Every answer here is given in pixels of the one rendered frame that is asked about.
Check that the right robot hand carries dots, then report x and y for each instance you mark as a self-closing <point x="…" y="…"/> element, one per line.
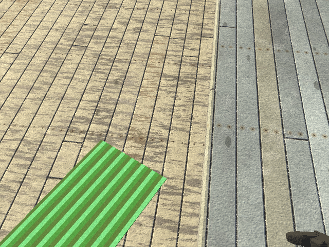
<point x="308" y="239"/>

